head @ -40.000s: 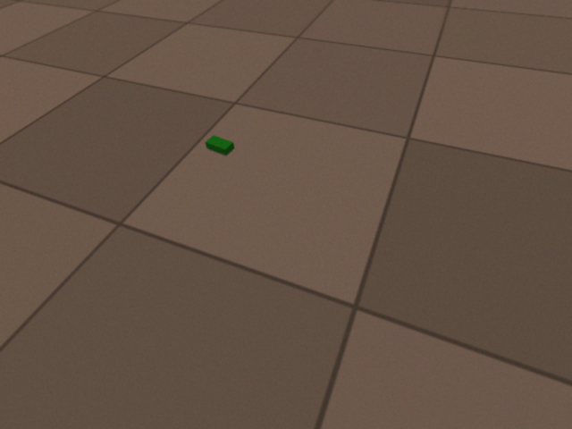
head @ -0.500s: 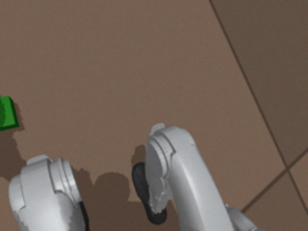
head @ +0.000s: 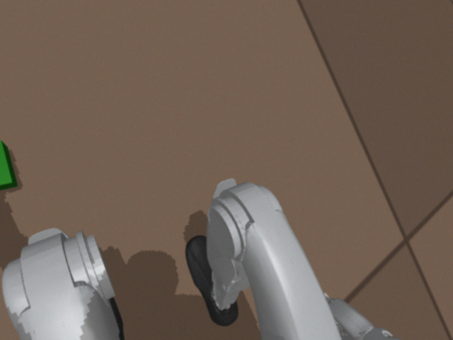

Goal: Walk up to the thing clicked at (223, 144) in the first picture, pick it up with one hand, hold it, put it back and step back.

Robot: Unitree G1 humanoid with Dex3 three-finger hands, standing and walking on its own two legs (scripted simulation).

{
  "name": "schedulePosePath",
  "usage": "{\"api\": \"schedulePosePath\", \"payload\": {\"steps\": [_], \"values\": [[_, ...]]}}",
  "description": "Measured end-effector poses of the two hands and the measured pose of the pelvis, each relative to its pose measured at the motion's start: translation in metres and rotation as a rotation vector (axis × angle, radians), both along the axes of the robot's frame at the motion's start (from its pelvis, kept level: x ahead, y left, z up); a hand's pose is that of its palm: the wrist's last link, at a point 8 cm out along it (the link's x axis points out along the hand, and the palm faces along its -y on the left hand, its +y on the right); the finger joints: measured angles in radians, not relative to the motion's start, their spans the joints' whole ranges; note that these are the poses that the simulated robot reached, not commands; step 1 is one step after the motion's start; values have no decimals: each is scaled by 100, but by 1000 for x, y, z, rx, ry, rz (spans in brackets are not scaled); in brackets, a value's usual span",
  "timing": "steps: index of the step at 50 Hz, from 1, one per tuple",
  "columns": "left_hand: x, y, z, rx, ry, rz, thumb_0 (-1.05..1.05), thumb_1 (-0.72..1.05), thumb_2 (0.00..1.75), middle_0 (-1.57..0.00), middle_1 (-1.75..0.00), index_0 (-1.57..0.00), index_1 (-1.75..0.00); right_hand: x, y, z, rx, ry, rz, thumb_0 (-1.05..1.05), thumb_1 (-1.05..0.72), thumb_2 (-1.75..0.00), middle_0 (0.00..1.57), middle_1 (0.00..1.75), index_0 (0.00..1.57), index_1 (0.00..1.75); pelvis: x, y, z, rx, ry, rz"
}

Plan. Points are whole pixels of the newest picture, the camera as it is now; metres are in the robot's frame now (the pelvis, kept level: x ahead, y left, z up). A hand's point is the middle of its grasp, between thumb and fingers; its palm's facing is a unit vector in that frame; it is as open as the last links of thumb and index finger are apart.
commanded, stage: rest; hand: left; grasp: from above
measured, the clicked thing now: out of the picture +0.42 +0.33 -0.27
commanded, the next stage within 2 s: open in 0.04 s
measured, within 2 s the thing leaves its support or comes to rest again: rests again in 1.36 s
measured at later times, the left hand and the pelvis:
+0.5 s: hand out of the picture +0.42 +0.32 -0.25, palm faces -0.44 -0.12 -0.89, open 11.8 cm; pelvis +0.00 +0.00 +0.00, yaw -1 degrees
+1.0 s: hand out of the picture +0.42 +0.32 -0.25, palm faces -0.46 -0.12 -0.88, open 13.9 cm; pelvis +0.00 +0.00 +0.00, yaw -1 degrees
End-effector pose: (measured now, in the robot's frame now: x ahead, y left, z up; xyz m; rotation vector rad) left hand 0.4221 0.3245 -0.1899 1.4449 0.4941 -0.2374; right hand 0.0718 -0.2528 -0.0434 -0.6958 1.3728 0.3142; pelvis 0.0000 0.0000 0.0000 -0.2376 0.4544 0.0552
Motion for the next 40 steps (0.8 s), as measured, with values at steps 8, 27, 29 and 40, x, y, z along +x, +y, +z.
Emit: {"api": "schedulePosePath", "payload": {"steps": [8,27,29,40], "values": [[1,0,0,2,7,1,0,-2,48,-70,-47,-70,-47,-1,1,0,10,-1,9,0,-91,-90,20,30,20,30,-1,0,0,-2,-6,-3],[0,-1,-1,3,-1,-11,0,-17,70,-40,-68,-39,-68,-1,3,4,5,-1,31,0,-90,-89,20,30,20,30,-3,0,3,-10,-13,-10],[1,-1,-2,4,1,-12,0,-21,74,-36,-71,-35,-71,0,3,5,4,-4,32,0,-90,-89,20,30,20,30,-3,1,2,-11,-15,-9],[2,4,-3,2,4,4,0,-40,91,-18,-88,-17,-88,2,4,6,1,1,32,0,-90,-89,20,30,20,30,-2,1,3,-16,-9,-8]]}}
